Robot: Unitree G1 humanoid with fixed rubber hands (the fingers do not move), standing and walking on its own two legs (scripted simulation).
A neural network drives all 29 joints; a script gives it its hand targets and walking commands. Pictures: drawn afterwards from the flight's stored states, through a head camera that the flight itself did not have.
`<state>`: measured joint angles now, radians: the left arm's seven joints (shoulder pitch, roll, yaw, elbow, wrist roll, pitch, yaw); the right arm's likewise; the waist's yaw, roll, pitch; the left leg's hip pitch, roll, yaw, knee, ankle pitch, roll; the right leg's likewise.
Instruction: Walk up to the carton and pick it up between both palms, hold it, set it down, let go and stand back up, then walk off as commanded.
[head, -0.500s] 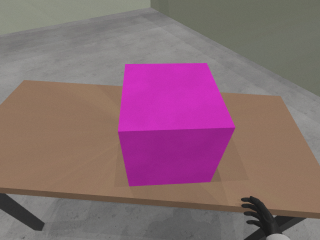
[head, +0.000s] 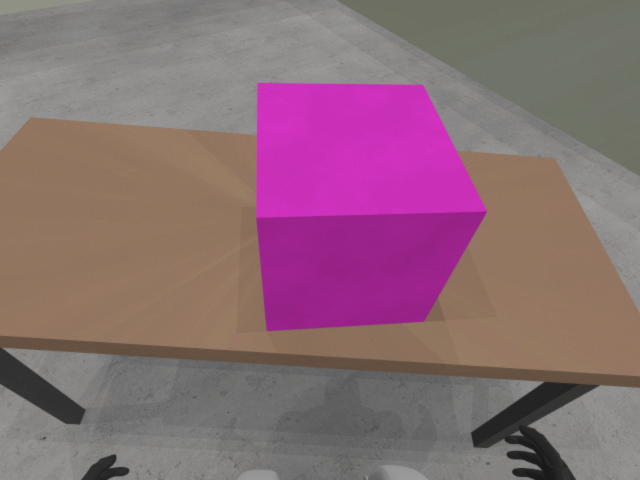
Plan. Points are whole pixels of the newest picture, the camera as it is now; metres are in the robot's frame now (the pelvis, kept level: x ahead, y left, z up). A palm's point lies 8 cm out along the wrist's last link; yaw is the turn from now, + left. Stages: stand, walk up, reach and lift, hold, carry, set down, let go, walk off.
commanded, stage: walk off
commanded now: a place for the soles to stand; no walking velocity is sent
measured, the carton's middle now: (344, 208) +0.50 -0.01 +0.03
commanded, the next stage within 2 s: none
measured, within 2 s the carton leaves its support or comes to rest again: neither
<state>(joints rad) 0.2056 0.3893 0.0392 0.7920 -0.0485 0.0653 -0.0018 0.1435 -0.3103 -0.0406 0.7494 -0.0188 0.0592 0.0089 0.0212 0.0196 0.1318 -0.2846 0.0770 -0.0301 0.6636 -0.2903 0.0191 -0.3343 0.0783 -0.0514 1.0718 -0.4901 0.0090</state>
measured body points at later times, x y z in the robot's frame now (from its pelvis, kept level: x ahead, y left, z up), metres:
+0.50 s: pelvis -0.07 -0.06 +0.00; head +0.01 -0.12 +0.43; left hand +0.02 +0.27 -0.08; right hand +0.02 -0.36 -0.16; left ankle -0.11 +0.09 -0.64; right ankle -0.04 -0.13 -0.73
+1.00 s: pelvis -0.11 +0.02 -0.02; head -0.04 +0.03 +0.42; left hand +0.01 +0.33 -0.14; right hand -0.04 -0.31 -0.13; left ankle -0.07 +0.15 -0.73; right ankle -0.04 -0.12 -0.73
